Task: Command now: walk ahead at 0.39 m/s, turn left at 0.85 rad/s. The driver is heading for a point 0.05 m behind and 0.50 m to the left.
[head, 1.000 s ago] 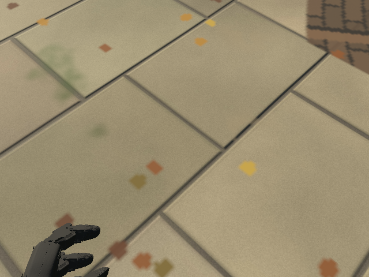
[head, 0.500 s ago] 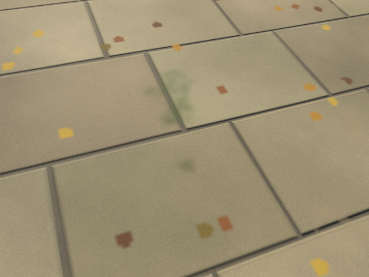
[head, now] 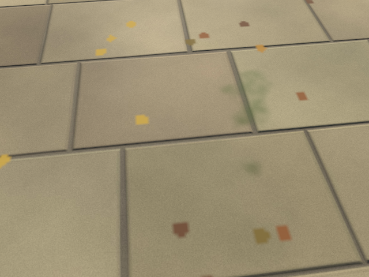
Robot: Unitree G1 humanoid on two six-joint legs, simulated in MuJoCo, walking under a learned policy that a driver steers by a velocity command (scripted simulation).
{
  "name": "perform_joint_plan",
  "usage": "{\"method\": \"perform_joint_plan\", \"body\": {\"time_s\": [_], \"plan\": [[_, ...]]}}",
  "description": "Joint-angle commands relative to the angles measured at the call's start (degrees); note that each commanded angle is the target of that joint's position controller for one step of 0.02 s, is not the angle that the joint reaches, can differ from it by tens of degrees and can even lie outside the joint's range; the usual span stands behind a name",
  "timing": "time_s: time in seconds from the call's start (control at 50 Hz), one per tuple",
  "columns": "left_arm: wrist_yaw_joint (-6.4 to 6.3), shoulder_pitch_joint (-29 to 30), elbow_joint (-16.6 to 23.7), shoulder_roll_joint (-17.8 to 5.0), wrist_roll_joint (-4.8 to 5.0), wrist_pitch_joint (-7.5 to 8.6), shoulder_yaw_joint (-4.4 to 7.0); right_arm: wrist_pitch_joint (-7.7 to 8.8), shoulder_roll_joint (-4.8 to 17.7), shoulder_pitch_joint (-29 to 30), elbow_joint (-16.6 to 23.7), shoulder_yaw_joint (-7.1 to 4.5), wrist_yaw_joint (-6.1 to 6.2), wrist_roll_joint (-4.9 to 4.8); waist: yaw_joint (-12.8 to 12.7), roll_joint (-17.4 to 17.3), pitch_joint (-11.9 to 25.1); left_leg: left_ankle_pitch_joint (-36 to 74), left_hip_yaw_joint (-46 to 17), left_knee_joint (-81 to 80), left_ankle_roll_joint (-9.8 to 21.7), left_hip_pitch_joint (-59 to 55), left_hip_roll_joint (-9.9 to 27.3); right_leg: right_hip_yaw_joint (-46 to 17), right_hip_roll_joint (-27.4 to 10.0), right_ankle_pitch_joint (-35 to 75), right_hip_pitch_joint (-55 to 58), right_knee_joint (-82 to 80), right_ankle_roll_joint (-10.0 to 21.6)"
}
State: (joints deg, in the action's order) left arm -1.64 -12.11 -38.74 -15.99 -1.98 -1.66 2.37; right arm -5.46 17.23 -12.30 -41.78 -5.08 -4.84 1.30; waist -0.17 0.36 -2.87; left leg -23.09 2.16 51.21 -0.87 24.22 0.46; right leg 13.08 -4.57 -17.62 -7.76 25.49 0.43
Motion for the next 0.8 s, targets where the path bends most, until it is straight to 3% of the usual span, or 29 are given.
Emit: {"method": "perform_joint_plan", "body": {"time_s": [0.02,0.12,0.14,0.16,0.18,0.2,0.22,0.24,0.26,0.28,0.32,0.36,0.44,0.5,0.52,0.54,0.56,0.58,0.6,0.62,0.64,0.66,0.68,0.72,0.74,0.76,0.8], "plan": [[0.42,-5.3,1.1,-12.2,-0.52,1.28,4.04,1.57,5.1,14.1,10.0,-0.66,-1.88,-0.01,-5.9,8.2,-0.4,-1.7,2.2,-4.7,1.7,10.1,1.5,-14.1,-17.6,-19.4,8.1,-17.0,7.1],[1.42,-3.6,-0.2,-12.7,-0.30,1.88,4.51,2.82,3.7,12.3,9.5,0.13,-1.93,-0.10,-3.1,6.3,-1.4,-2.4,6.0,-12.8,6.3,0.8,0.8,-5.5,-17.0,-12.8,4.8,-14.7,5.1],[1.58,-2.1,-0.3,-12.7,0.06,1.73,4.45,3.07,3.5,9.0,8.4,0.24,-1.62,0.08,-0.9,5.5,-1.0,-0.5,7.4,-16.2,7.1,-4.7,-0.3,-2.5,-16.0,-10.3,2.0,-11.4,4.5],[1.61,0.0,-0.1,-12.6,0.69,1.69,4.29,3.49,4.0,1.5,6.0,-0.07,-0.87,0.39,3.5,3.2,1.2,1.8,8.7,-20.4,8.2,-15.5,-2.9,2.1,-13.6,-1.1,-3.7,-2.3,3.2],[1.68,1.2,0.4,-10.7,0.61,1.87,3.56,3.95,8.1,-13.8,0.4,-1.92,0.66,0.66,10.5,-5.6,7.8,-3.3,2.8,-23.0,11.0,-33.4,-3.8,7.0,-9.0,11.9,-13.5,19.6,1.4],[2.24,6.2,5.3,-3.7,0.35,2.21,1.42,4.44,15.8,-19.0,-0.3,-3.58,1.93,-0.04,12.3,-22.9,6.7,-20.5,-28.2,-32.8,17.5,-43.1,11.8,5.4,-0.5,-14.7,-38.1,40.9,-2.4],[2.64,13.8,9.0,-6.0,-1.37,2.87,1.57,5.10,15.9,-14.8,3.0,-2.84,2.81,-0.60,12.3,-15.9,3.1,-19.1,-45.6,-40.2,20.4,-41.3,16.3,-9.5,3.8,-16.0,-52.4,47.6,-3.6],[3.33,14.3,9.7,-7.6,-1.25,3.71,1.69,5.07,14.0,-13.1,2.4,-2.16,3.72,-0.39,10.6,-10.5,0.5,-11.9,-38.9,-38.4,20.2,-40.3,16.6,-13.2,0.1,-10.8,-54.2,48.2,-3.1],[3.88,10.5,8.0,-8.5,-0.80,4.52,1.56,5.36,12.6,-11.9,2.3,-1.66,4.28,-0.22,7.6,-8.0,0.2,-6.7,-33.4,-38.1,19.4,-36.8,14.8,-13.3,-1.7,-5.8,-50.3,44.6,-2.9],[4.22,7.2,6.1,-9.9,-1.16,4.67,1.87,5.77,11.5,-10.3,2.5,-1.17,4.45,-0.14,4.9,-5.0,-0.3,-5.5,-29.3,-39.2,18.2,-33.1,11.7,-13.2,-2.6,-3.6,-45.9,41.2,-3.0],[4.59,4.8,4.6,-10.4,-1.95,3.66,1.85,7.24,10.2,-7.2,3.2,-0.20,4.43,-0.62,2.0,-5.3,-1.6,-2.4,-26.5,-42.3,17.6,-26.0,8.0,-12.9,-2.2,0.3,-39.9,37.3,-4.1],[4.63,7.3,5.1,-9.3,-1.55,2.62,1.47,8.52,10.2,-7.4,2.2,-0.13,4.03,-0.86,1.2,-3.1,-3.6,2.4,-24.3,-44.6,17.7,-21.6,5.5,-11.5,-0.9,3.6,-38.7,33.9,-4.9],[4.84,16.0,8.1,-6.4,0.12,3.12,0.09,9.84,11.1,-9.8,0.8,-0.72,4.07,-0.77,2.9,-3.6,-5.5,16.2,-22.7,-44.1,17.0,-16.2,3.4,-10.9,1.7,12.4,-32.3,18.3,-5.3],[4.60,19.0,9.9,-6.5,0.74,3.48,-0.08,10.47,12.1,-11.2,-0.9,-1.07,4.70,-1.67,3.5,-4.6,-4.0,30.6,-25.1,-43.7,15.6,-18.1,6.4,-12.0,2.9,17.7,-24.2,10.9,-3.0],[4.11,16.5,9.2,-6.9,0.72,3.67,0.09,10.28,12.7,-10.3,-1.2,-1.25,4.91,-1.73,2.2,-4.1,-3.2,39.6,-24.0,-40.6,13.9,-19.2,5.7,-11.8,4.3,16.8,-19.6,8.2,-2.0],[3.20,11.4,7.8,-8.1,0.53,3.92,0.64,10.11,13.7,-9.6,-1.4,-1.51,4.97,-1.78,0.2,-4.1,-0.2,53.7,-22.7,-34.0,11.5,-19.5,4.3,-11.0,6.7,14.3,-11.3,6.9,-1.0],[1.91,2.8,5.6,-10.6,0.57,4.20,1.73,9.94,15.1,-9.6,-1.8,-1.92,4.78,-1.52,-3.3,-3.6,5.6,64.3,-21.7,-22.3,9.2,-18.8,2.5,-10.4,8.5,11.4,-0.3,7.8,-0.1],[0.59,-7.7,3.3,-12.1,0.51,4.54,2.56,10.05,14.9,-7.8,-1.7,-1.94,4.53,-1.76,-8.9,-4.0,10.4,60.6,-21.4,-8.2,7.1,-12.9,-0.2,-11.7,5.1,14.3,12.8,5.8,0.6],[-0.48,-17.9,2.0,-15.6,-1.36,5.07,3.58,10.47,7.6,-7.3,-0.2,-0.16,4.56,-1.78,-11.5,1.2,18.2,34.9,-18.5,10.3,6.1,-4.3,-5.1,-23.4,-7.7,2.6,26.0,5.1,1.9],[0.09,-14.4,3.2,-19.7,-2.26,5.16,4.20,9.66,2.7,-13.4,3.1,1.08,5.14,-4.41,-5.0,23.3,29.2,-9.6,-12.0,29.2,4.5,8.1,-12.9,-52.3,-26.2,13.3,34.6,-2.0,8.1],[0.66,-8.9,4.3,-15.7,-1.37,4.36,4.07,8.73,8.3,-12.1,1.4,0.33,5.71,-1.80,-3.7,15.5,25.6,-5.2,-10.9,33.3,5.2,10.9,-6.9,-50.5,-23.6,19.7,27.4,-1.4,9.4],[0.60,-5.3,4.5,-9.7,-0.71,4.12,2.45,8.05,9.3,-8.3,0.8,-0.10,5.40,-1.00,-3.6,10.4,18.3,-1.3,-8.8,31.8,5.1,11.0,-4.0,-39.1,-21.2,25.3,19.6,-0.2,9.5],[0.61,-4.0,3.6,-5.8,-0.88,3.98,1.25,7.30,8.4,-6.5,0.5,-0.06,4.98,-0.58,-2.7,5.2,12.1,0.0,-7.3,29.7,4.5,11.4,-1.7,-31.0,-18.7,30.8,12.8,-0.8,9.1],[0.44,-4.2,1.7,-5.4,-0.29,4.49,0.73,5.27,5.8,-4.7,1.5,0.29,3.41,0.03,-1.5,7.2,6.3,-1.1,-6.5,26.1,3.1,10.0,0.8,-22.2,-17.1,34.6,3.2,-4.6,9.1],[0.90,-3.8,1.0,-6.1,0.08,5.22,0.87,4.36,4.5,-4.1,2.5,0.60,3.08,0.01,-0.6,8.7,4.3,-2.1,-6.5,22.8,2.7,10.3,1.7,-20.3,-18.5,37.9,0.7,-5.4,9.3],[1.18,-2.8,0.6,-6.5,0.54,5.76,0.99,3.77,3.8,-2.0,4.0,0.85,2.74,0.23,0.1,7.9,2.6,-1.5,-6.5,18.1,2.4,11.1,2.8,-17.8,-19.1,39.5,-0.8,-6.8,8.9],[1.23,0.0,0.4,-7.9,1.16,6.34,1.54,3.12,3.0,1.2,6.5,1.27,1.66,0.57,1.5,7.9,2.5,5.0,-5.0,7.8,2.5,8.9,3.9,-11.7,-18.4,39.2,-2.8,-8.4,7.3]]}}
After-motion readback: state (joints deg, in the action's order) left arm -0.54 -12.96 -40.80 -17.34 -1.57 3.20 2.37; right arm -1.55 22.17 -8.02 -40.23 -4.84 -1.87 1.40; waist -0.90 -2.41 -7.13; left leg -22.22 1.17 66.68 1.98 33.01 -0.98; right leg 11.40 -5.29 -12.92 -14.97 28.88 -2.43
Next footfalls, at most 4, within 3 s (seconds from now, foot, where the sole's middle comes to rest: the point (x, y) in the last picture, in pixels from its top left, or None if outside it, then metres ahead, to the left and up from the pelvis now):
0.18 left None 0.07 0.14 -0.78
0.58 right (153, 252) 0.56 0.15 -0.78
0.98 left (62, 261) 0.53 0.47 -0.78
1.44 right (83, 216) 0.70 0.43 -0.78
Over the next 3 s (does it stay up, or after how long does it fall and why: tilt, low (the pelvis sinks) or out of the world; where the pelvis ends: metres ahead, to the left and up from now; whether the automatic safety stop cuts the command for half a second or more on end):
stays up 0.09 1.27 -0.01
